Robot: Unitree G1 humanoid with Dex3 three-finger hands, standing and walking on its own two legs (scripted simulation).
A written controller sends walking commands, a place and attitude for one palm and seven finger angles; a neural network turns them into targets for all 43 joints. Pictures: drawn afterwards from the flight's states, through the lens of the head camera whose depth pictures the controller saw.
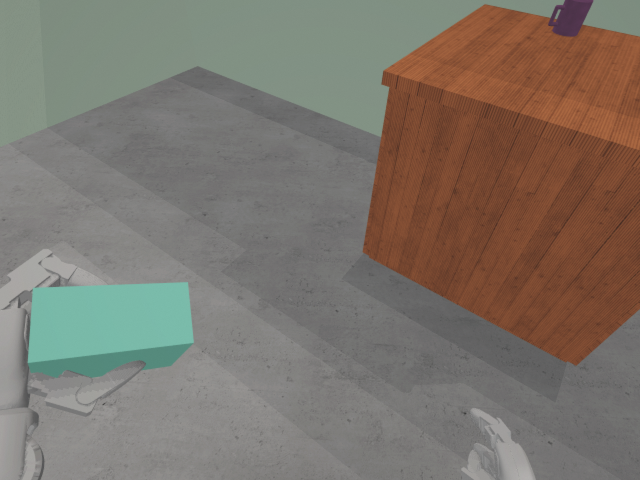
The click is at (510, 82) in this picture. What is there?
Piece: table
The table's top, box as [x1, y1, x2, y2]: [381, 4, 639, 168]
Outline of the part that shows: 383,71 381,84 639,168 638,36 586,25 581,26 576,36 562,36 554,33 551,30 553,26 547,25 549,20 548,17 485,4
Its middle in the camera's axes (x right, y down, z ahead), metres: +0.74 -0.47 +1.10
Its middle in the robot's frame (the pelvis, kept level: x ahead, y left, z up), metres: +1.18 -0.66 +0.04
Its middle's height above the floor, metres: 0.81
